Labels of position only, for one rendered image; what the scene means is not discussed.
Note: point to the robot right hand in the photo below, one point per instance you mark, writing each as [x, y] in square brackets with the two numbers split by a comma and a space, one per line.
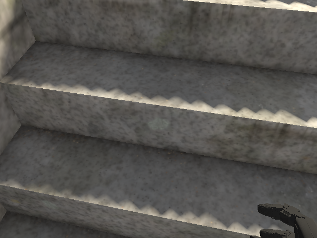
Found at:
[304, 227]

